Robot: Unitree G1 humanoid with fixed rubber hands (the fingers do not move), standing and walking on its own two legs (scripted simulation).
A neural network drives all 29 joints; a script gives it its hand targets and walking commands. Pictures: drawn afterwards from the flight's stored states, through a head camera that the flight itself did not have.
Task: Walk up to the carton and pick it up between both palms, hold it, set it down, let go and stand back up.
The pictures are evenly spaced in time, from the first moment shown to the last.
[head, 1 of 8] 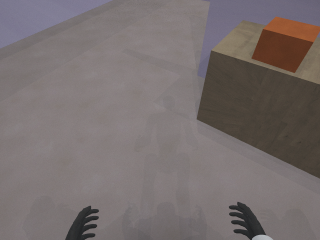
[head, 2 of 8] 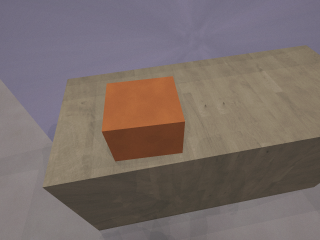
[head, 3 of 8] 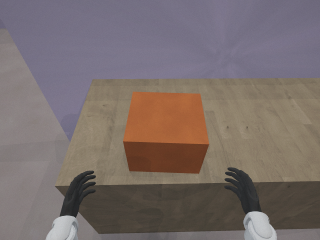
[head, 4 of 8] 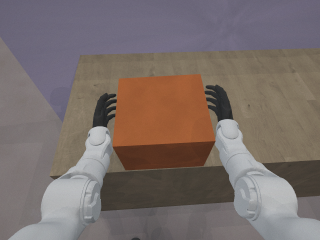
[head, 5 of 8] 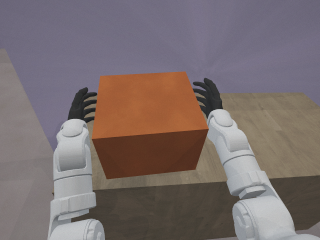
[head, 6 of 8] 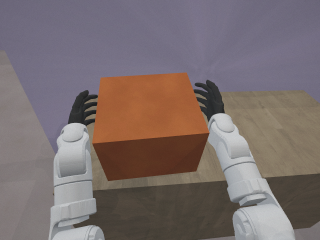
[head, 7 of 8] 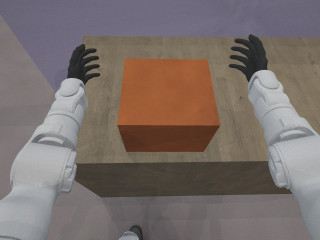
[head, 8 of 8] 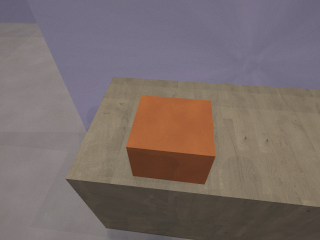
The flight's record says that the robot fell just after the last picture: no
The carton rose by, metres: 0.19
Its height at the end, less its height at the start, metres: +0.00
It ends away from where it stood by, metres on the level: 0.02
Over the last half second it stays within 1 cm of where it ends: yes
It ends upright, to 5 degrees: yes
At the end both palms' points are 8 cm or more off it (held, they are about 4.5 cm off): yes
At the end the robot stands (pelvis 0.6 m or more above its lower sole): yes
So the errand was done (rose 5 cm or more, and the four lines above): yes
